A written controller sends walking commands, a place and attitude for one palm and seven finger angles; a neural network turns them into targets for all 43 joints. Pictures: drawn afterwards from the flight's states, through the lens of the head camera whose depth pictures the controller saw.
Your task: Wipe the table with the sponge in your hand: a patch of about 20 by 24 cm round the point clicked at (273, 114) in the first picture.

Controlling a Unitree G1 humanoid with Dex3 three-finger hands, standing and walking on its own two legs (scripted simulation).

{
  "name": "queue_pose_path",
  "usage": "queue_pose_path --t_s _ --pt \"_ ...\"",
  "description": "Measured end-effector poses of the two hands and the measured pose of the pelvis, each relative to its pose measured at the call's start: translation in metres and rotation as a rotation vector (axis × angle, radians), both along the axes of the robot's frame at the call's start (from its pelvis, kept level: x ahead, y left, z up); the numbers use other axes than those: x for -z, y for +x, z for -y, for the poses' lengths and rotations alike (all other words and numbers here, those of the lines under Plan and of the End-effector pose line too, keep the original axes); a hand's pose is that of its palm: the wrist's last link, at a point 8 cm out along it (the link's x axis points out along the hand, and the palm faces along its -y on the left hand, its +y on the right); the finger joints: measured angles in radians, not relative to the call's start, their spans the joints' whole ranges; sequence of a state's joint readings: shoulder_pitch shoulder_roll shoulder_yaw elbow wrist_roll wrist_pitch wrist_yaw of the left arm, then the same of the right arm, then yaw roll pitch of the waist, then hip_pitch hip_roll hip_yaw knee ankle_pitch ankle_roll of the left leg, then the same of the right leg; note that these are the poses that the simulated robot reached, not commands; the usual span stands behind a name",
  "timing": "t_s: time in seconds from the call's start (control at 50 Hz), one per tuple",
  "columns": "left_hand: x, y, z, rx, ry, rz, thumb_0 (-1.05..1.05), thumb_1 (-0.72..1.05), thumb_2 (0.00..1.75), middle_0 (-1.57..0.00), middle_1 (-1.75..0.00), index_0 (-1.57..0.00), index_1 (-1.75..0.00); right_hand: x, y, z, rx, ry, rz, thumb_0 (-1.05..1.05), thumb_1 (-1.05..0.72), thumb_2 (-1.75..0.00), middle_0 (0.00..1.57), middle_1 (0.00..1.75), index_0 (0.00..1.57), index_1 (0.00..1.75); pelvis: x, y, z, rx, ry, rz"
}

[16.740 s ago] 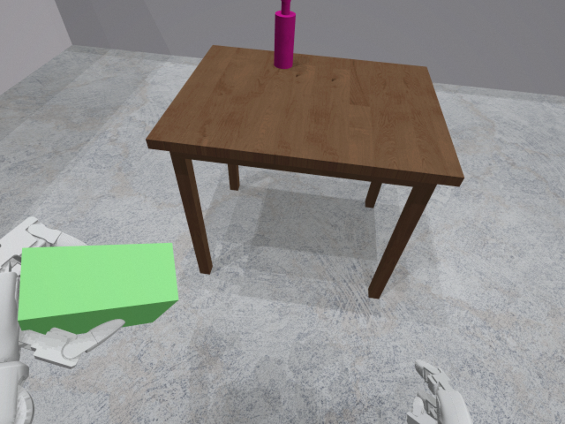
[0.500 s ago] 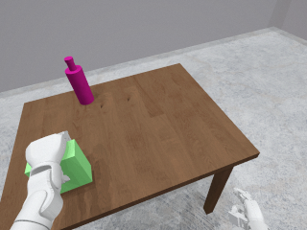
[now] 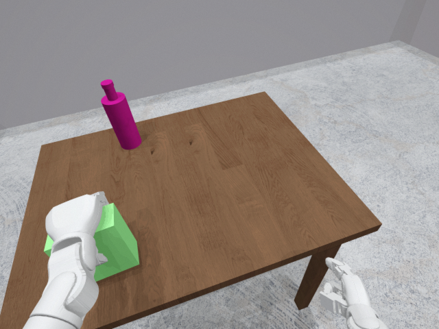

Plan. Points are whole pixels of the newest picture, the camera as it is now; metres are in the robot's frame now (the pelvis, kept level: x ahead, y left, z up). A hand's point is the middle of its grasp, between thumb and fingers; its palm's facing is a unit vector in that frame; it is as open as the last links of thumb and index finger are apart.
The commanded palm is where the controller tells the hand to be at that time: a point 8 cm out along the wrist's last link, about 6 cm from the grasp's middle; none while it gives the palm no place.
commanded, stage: move the sponge above the wiping area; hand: left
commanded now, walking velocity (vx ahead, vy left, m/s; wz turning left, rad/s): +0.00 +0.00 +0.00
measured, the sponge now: (101, 252) +0.24 +0.29 -0.01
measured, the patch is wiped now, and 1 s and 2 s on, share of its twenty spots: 0.00 0.00 0.00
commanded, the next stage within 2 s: none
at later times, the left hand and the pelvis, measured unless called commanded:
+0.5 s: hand (99, 244) +0.24 +0.27 +0.03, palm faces -0.10 -0.16 -0.98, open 10.2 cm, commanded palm +0.22 +0.27 +0.11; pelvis +0.00 +0.00 +0.00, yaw +0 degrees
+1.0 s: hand (103, 248) +0.23 +0.26 +0.03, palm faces -0.11 -0.12 -0.99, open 10.2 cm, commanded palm +0.22 +0.27 +0.12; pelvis -0.01 -0.01 +0.00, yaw +0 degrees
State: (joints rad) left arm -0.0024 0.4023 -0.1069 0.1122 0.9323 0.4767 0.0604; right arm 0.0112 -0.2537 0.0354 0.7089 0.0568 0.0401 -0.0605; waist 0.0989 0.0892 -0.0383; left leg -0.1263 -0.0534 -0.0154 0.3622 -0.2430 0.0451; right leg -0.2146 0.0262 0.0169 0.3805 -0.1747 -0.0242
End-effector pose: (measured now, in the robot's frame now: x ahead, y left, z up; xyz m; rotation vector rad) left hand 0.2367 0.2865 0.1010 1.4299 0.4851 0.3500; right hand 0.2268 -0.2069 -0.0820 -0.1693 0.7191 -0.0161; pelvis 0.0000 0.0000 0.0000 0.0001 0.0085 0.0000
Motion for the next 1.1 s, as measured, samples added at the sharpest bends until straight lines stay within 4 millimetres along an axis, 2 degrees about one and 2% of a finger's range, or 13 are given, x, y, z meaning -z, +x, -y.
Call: queue_pose_path --t_s 0.1,0.2,0.28,0.34,0.4,0.5,0.6,0.66,0.76,0.84,0.96,1.04,1.1 --pt "0.018 -0.007 0.009 0.083 -0.030 -0.050 -0.01 -0.50 1.02 -0.71 -1.31 -0.73 -1.32 -0.001 0.001 0.000 -0.026 -0.049 -0.010 0.01 -0.91 -0.90 0.20 0.30 0.20 0.30 0.001 0.001 -0.002 -0.004 -0.002 0.001" --pt "-0.001 -0.006 0.014 0.163 0.032 0.062 -0.01 -0.50 1.02 -0.71 -1.31 -0.74 -1.32 0.001 0.001 -0.004 -0.033 -0.056 -0.011 0.01 -0.91 -0.90 0.20 0.30 0.20 0.30 0.001 0.003 -0.003 -0.002 -0.006 0.006" --pt "-0.019 -0.004 0.005 0.105 0.063 0.133 -0.01 -0.50 1.02 -0.71 -1.31 -0.74 -1.32 0.003 0.002 -0.009 -0.027 -0.019 -0.016 0.01 -0.91 -0.90 0.20 0.30 0.20 0.30 0.000 0.004 -0.004 0.001 -0.006 0.006" --pt "-0.019 -0.004 -0.004 0.019 0.047 0.116 -0.01 -0.50 1.02 -0.71 -1.31 -0.73 -1.32 0.003 0.003 -0.012 -0.022 0.006 -0.021 0.01 -0.91 -0.90 0.20 0.30 0.20 0.30 0.000 0.004 -0.004 0.001 -0.004 0.005" --pt "-0.008 -0.007 -0.006 -0.027 0.011 0.048 -0.01 -0.50 1.02 -0.71 -1.31 -0.73 -1.32 0.002 0.004 -0.012 -0.026 0.009 -0.023 0.01 -0.91 -0.90 0.20 0.30 0.20 0.30 0.000 0.003 -0.003 -0.004 -0.003 0.005" --pt "0.013 -0.011 0.015 0.069 -0.049 -0.038 -0.01 -0.50 1.03 -0.71 -1.31 -0.73 -1.32 0.000 0.003 -0.008 -0.043 -0.022 -0.015 0.01 -0.91 -0.90 0.20 0.30 0.21 0.30 0.000 0.001 -0.003 -0.008 -0.003 0.008" --pt "0.002 -0.012 0.033 0.200 0.004 0.043 -0.01 -0.50 1.03 -0.71 -1.31 -0.74 -1.32 0.000 0.000 -0.004 -0.042 -0.036 -0.005 0.01 -0.91 -0.90 0.20 0.30 0.20 0.30 0.000 0.001 -0.001 0.005 -0.004 0.016" --pt "-0.012 -0.010 0.027 0.172 0.054 0.116 -0.01 -0.50 1.03 -0.71 -1.31 -0.74 -1.32 0.001 -0.002 -0.003 -0.032 -0.020 -0.012 0.01 -0.91 -0.90 0.20 0.30 0.20 0.30 0.000 0.000 0.002 0.010 -0.002 0.020" --pt "-0.023 -0.014 0.001 -0.009 0.059 0.140 -0.01 -0.50 1.03 -0.71 -1.31 -0.73 -1.32 0.000 -0.004 0.001 -0.016 0.007 -0.021 0.01 -0.91 -0.90 0.20 0.30 0.20 0.30 -0.001 -0.002 0.007 0.010 0.000 0.025" --pt "-0.008 -0.021 -0.002 -0.064 0.013 0.028 -0.01 -0.50 1.03 -0.71 -1.31 -0.73 -1.32 -0.003 -0.002 0.007 -0.013 0.003 -0.005 0.01 -0.91 -0.90 0.20 0.30 0.20 0.30 -0.001 -0.005 0.008 -0.005 0.001 0.028" --pt "0.016 -0.022 0.022 0.101 -0.040 -0.069 -0.01 -0.50 1.03 -0.71 -1.31 -0.73 -1.32 -0.004 -0.005 0.014 -0.020 -0.052 0.014 0.01 -0.91 -0.90 0.20 0.30 0.20 0.30 0.000 -0.009 0.009 -0.009 0.001 0.028" --pt "0.002 -0.014 0.029 0.198 0.026 0.030 -0.01 -0.50 1.03 -0.71 -1.31 -0.74 -1.32 -0.002 -0.012 0.015 -0.011 -0.062 0.008 0.01 -0.91 -0.90 0.20 0.30 0.20 0.30 0.000 -0.010 0.011 0.002 0.000 0.028" --pt "-0.014 -0.006 0.022 0.172 0.071 0.112 -0.01 -0.50 1.03 -0.71 -1.31 -0.74 -1.32 0.001 -0.018 0.015 0.008 -0.041 -0.009 0.01 -0.91 -0.90 0.20 0.30 0.20 0.30 0.000 -0.010 0.012 0.011 0.001 0.025"
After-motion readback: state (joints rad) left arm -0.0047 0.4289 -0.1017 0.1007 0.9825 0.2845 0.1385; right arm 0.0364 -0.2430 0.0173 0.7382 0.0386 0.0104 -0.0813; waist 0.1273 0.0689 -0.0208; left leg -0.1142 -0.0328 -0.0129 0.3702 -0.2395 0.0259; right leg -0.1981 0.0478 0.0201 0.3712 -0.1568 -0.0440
